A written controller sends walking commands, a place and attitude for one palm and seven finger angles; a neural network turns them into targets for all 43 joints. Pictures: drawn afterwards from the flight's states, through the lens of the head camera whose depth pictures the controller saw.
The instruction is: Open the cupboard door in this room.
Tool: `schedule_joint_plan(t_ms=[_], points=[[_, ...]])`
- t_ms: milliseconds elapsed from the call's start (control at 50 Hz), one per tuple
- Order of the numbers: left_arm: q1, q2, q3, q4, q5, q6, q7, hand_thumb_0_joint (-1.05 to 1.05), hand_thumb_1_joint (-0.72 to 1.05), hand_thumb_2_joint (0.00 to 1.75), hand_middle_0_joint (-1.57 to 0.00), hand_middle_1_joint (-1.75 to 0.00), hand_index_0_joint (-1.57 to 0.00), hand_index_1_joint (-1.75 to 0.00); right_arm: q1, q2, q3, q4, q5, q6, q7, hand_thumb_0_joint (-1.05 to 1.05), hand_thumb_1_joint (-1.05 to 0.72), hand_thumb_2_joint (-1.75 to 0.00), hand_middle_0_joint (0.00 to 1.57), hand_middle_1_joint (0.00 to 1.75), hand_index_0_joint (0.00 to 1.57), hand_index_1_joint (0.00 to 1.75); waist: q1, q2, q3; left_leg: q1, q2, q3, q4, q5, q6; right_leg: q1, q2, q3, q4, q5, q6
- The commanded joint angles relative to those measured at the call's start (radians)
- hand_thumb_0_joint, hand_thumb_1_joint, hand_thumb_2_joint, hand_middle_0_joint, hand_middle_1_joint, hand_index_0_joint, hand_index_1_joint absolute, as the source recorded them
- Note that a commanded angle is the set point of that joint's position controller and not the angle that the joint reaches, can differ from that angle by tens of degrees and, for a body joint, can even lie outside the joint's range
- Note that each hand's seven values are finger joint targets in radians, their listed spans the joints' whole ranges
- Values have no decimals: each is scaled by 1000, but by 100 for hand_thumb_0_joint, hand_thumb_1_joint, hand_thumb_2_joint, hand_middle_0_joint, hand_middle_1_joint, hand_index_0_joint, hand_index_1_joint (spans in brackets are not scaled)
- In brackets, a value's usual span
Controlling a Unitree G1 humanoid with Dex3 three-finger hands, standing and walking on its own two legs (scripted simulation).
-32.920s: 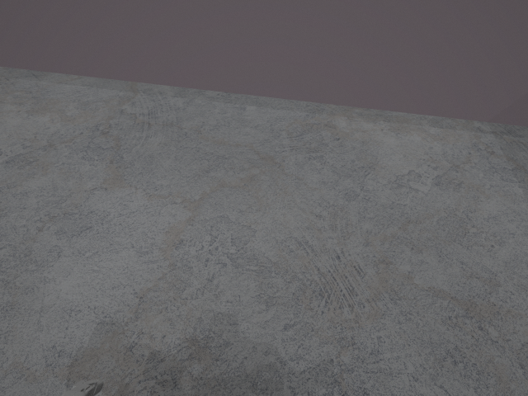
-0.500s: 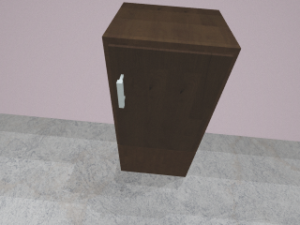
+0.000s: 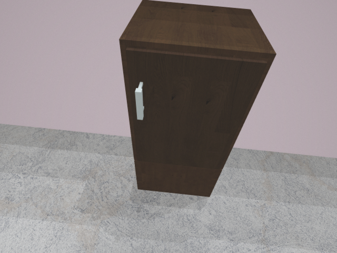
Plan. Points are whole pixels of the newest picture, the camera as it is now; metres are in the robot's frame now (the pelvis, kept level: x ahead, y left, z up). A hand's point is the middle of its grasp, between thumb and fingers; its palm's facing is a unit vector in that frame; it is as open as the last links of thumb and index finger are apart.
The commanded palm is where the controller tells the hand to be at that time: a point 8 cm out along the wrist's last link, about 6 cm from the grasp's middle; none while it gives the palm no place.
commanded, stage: look again from close up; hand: left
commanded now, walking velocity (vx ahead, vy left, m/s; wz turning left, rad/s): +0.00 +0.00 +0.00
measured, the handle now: (140, 101) +0.58 +0.14 +0.01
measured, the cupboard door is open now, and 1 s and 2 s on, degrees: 0 0 0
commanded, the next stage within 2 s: shuffle to correct the standing spot in 0.52 s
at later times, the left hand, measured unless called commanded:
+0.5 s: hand out of the picture -0.02 +0.15 -0.18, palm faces +0.03 -0.99 -0.14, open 7.4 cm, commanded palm none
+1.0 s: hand out of the picture -0.01 +0.15 -0.18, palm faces +0.00 -0.98 -0.18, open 7.4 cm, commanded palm none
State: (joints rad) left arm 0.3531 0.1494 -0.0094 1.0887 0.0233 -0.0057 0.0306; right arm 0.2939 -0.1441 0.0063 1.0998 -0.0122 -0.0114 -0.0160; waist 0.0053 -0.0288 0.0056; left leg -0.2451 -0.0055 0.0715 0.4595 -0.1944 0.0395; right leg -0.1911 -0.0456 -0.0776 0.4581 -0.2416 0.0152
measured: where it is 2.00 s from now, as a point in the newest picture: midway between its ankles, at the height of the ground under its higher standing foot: outside the picture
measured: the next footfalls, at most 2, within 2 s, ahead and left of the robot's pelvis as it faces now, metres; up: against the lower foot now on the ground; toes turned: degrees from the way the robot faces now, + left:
none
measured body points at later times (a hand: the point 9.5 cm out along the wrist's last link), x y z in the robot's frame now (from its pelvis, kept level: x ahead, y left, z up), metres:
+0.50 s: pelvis +0.00 +0.00 +0.00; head -0.01 +0.01 +0.45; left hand -0.02 +0.20 -0.17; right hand -0.01 -0.22 -0.16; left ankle +0.04 +0.09 -0.74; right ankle +0.00 -0.13 -0.74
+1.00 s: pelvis +0.02 -0.01 -0.01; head +0.02 -0.01 +0.44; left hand -0.01 +0.21 -0.17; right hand +0.01 -0.22 -0.17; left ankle +0.04 +0.09 -0.74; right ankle +0.00 -0.13 -0.74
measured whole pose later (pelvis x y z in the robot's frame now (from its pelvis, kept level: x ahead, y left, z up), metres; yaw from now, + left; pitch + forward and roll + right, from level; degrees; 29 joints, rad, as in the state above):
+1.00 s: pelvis +0.02 -0.01 -0.01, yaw -1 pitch +0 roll -1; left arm 0.38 0.12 -0.01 1.11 0.03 -0.02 0.03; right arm 0.35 -0.14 0.00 1.05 -0.02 -0.02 -0.01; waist -0.02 0.03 -0.02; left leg -0.30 0.02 0.06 0.61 -0.31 0.03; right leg -0.23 -0.02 -0.07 0.57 -0.33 0.00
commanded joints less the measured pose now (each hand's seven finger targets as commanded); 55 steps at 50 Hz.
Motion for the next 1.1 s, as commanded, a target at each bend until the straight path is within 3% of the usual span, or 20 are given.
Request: schedule_joint_plan(t_ms=[0, 580, 640, 700, 740, 760, 780, 800, 820, 840, 860, 900, 940, 980, 1000, 1080], points=[[73, 73, 18, -27, -4, -12, 9, 0, 90, 90, -20, -30, -20, -30, 39, -102, -20, -37, 3, -14, -8, 0, -90, -90, 20, 30, 20, 30, -1, 34, 75, -46, 112, -130, -142, -97, -4, -34, -66, 86, -95, 7, -45], [97, 43, 20, -19, -5, -18, 12, 0, 90, 90, -20, -30, -20, -30, 81, -59, -18, -7, 2, -14, -11, 0, -90, -90, 20, 30, 20, 30, -1, 29, 89, -35, 105, -109, -126, -52, -9, -46, -65, 97, -112, 11, -51], [103, 35, 22, -13, -4, -14, 9, 0, 90, 90, -20, -30, -20, -30, 99, -58, -20, -1, -3, -10, -12, 0, -90, -90, 20, 30, 20, 30, -7, 36, 89, -42, 111, -122, -144, -187, -8, -58, -48, 88, -106, -92, -51], [113, 27, 28, -23, 5, -3, 2, 0, 90, 90, -20, -30, -20, -30, 102, -80, -36, -4, -8, 1, -13, 0, -90, -90, 20, 30, 20, 30, -6, 71, 123, -90, 146, -171, -195, -388, 14, -98, -17, 49, -54, -207, -49], [132, 17, 34, -27, 10, 0, -5, 0, 90, 90, -20, -30, -20, -30, 99, -92, -47, -16, -11, 3, -14, 0, -90, -90, 20, 30, 20, 30, 0, 88, 139, -133, 169, -200, -218, -461, 32, -99, -1, 35, -19, -217, -50], [140, 12, 33, -26, 11, -2, -5, 0, 90, 90, -20, -30, -20, -30, 96, -88, -46, -18, -10, 3, -14, 0, -90, -90, 20, 30, 20, 30, 7, 82, 147, -148, 168, -206, -216, -446, 37, -85, 1, 38, -16, -188, -51], [179, 77, 17, 18, 18, -13, 33, 0, 90, 90, -20, -30, -20, -30, -62, -153, -43, -91, -8, 6, -9, 0, -90, -90, 20, 30, 20, 30, 62, 60, 234, -221, 92, -24, 47, -237, -26, -121, -41, 82, -76, -8, -49], [137, 112, 20, -31, 7, -30, 25, 0, 90, 90, -20, -30, -20, -30, -33, -26, -25, -124, -11, 7, 11, 0, -90, -90, 20, 30, 20, 30, 14, -1, 138, -147, 32, -21, 170, -238, -33, -188, -127, 250, -191, -290, -95], [61, 134, 25, -53, 1, -41, 21, 0, 90, 90, -20, -30, -20, -30, 47, -18, -22, -119, -10, 6, 16, 0, -90, -90, 20, 30, 20, 30, -50, 7, 79, -66, 40, -21, 193, -185, -28, -234, -162, 273, -221, -404, -130], [22, 125, 27, -68, -3, -47, 22, 0, 90, 90, -20, -30, -20, -30, 98, -13, -19, -99, -10, 2, 18, 0, -90, -90, 20, 30, 20, 30, -72, 23, 56, -10, 47, -36, 163, -127, -25, -254, -144, 231, -184, -345, -133], [9, 114, 26, -66, -1, -51, 19, 0, 90, 90, -20, -30, -20, -30, 133, -15, -15, -91, -11, -6, 17, 0, -90, -90, 20, 30, 20, 30, -74, 69, 26, 40, 58, -47, 107, -82, -19, -232, -111, 167, -112, -241, -120], [37, 72, 19, -46, -3, -42, 16, 0, 90, 90, -20, -30, -20, -30, 131, -53, -15, -89, -8, -24, 7, 0, -90, -90, 20, 30, 20, 30, -43, 166, 38, -12, 113, -128, 10, -16, 6, -159, -32, 99, -7, -147, -86], [71, 53, 16, -26, -3, -34, 13, 0, 90, 90, -20, -30, -20, -30, 95, -79, -15, -93, -3, -25, -3, 0, -90, -90, 20, 30, 20, 30, -9, 128, 66, -85, 142, -168, -51, -40, 31, -79, -11, 67, 18, -80, -70], [68, 53, 14, -18, -4, -34, 11, 0, 90, 90, -20, -30, -20, -30, 78, -80, -12, -96, -2, -27, -6, 0, -90, -90, 20, 30, 20, 30, -3, 33, 84, -91, 124, -140, -41, 9, 24, -53, -28, 85, 4, 0, -67], [62, 54, 14, -15, -6, -34, 11, 0, 90, 90, -20, -30, -20, -30, 77, -82, -11, -91, -1, -28, -8, 0, -90, -90, 20, 30, 20, 30, -6, 17, 83, -67, 115, -124, -38, 32, 17, -54, -35, 96, -2, 31, -65], [43, 74, 19, -16, -9, -34, 14, 0, 90, 90, -20, -30, -20, -30, 82, -83, -6, -58, -2, -32, -12, 0, -90, -90, 20, 30, 20, 30, -7, 28, 49, -1, 111, -103, -38, 141, 10, -22, -49, 94, -3, 121, -56]])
